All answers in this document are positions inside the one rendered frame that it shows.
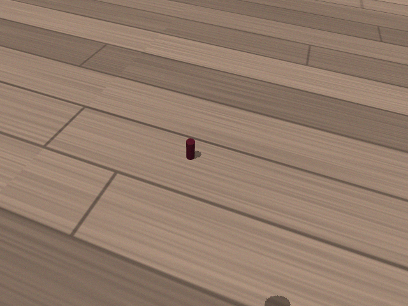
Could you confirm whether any can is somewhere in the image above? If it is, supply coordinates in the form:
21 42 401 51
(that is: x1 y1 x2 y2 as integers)
186 138 195 160

